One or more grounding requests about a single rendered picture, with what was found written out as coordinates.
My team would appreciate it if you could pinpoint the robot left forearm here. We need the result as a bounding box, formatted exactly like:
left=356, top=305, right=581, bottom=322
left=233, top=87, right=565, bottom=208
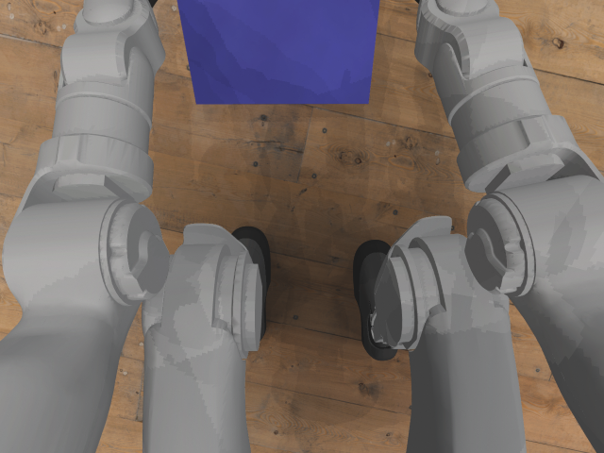
left=2, top=0, right=166, bottom=287

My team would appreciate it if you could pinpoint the right robot thigh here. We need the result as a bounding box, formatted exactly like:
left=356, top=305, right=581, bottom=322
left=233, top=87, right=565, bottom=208
left=380, top=234, right=527, bottom=453

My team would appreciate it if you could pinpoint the carton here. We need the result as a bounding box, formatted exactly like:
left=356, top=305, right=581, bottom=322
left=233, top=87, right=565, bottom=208
left=177, top=0, right=380, bottom=105

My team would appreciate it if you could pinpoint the left robot upper arm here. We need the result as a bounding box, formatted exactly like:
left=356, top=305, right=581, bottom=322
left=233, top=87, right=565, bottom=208
left=0, top=197, right=170, bottom=453

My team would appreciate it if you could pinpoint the robot thigh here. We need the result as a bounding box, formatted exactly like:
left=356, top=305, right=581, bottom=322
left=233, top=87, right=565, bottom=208
left=380, top=234, right=527, bottom=453
left=143, top=244, right=262, bottom=453

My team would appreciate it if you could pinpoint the left robot thigh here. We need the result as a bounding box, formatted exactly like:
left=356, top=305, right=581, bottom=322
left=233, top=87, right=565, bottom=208
left=143, top=244, right=262, bottom=453

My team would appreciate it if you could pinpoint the right robot upper arm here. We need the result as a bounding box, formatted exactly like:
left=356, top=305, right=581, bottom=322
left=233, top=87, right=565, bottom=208
left=464, top=175, right=604, bottom=453

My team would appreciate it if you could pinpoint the robot right forearm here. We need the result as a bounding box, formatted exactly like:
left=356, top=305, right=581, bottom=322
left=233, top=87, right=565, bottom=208
left=414, top=0, right=604, bottom=194

